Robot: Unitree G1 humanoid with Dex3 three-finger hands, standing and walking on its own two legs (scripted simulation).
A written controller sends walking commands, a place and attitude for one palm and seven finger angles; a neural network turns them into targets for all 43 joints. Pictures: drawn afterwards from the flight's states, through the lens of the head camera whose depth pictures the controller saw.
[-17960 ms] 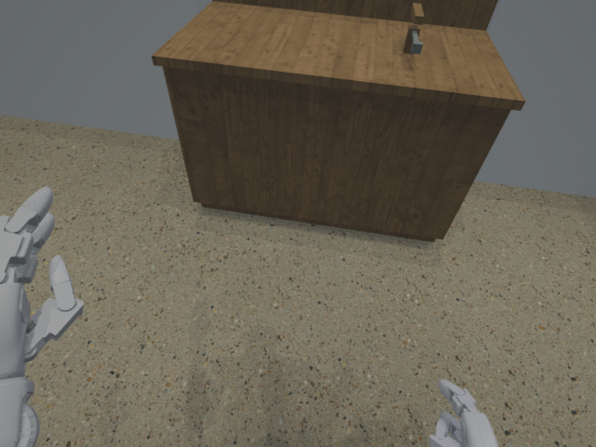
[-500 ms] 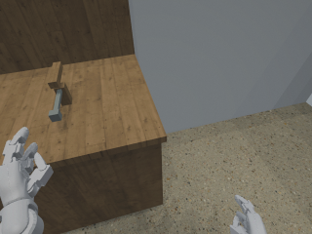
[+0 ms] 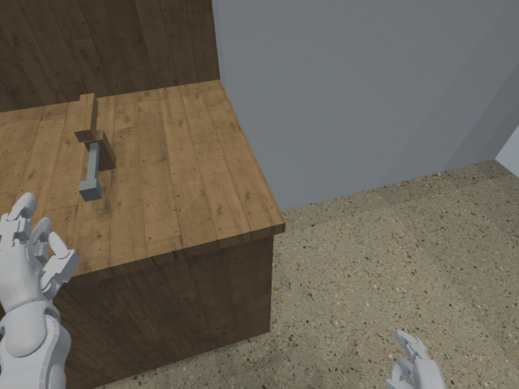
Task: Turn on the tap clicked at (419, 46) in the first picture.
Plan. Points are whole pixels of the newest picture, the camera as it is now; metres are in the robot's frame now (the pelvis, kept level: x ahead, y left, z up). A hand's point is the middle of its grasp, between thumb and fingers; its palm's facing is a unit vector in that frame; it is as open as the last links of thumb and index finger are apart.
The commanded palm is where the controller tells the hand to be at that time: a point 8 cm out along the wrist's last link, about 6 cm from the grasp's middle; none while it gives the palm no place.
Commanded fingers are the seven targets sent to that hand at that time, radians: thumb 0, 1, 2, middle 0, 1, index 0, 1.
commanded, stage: reach beside the lever's end, fingers flat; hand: left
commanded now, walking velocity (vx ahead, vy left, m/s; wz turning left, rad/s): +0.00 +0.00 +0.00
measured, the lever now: (91, 190) +0.39 +0.35 +0.08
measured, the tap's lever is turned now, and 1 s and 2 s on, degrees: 0 0 0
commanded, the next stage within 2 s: push the lever round in 1.66 s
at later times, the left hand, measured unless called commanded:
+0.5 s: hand (64, 233) +0.29 +0.34 +0.09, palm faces +0.63 -0.77 -0.08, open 7.6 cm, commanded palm +0.26 +0.37 +0.09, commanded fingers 0.00 0.90 0.90 -0.16 -0.19 -0.16 -0.19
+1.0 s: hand (67, 211) +0.35 +0.38 +0.07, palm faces +0.63 -0.77 -0.09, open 7.8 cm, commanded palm +0.31 +0.41 +0.07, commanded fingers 0.00 0.90 0.90 -0.15 -0.15 -0.15 -0.15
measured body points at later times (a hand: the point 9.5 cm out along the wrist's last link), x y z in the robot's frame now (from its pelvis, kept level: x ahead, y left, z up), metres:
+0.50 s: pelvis +0.00 +0.01 -0.01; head +0.02 +0.01 +0.44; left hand +0.25 +0.38 +0.10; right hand +0.15 -0.23 -0.11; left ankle +0.02 +0.11 -0.72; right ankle +0.00 -0.10 -0.72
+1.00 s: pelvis +0.00 +0.00 -0.02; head +0.06 +0.01 +0.43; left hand +0.31 +0.42 +0.08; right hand +0.09 -0.27 -0.13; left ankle +0.02 +0.11 -0.72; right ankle +0.00 -0.10 -0.72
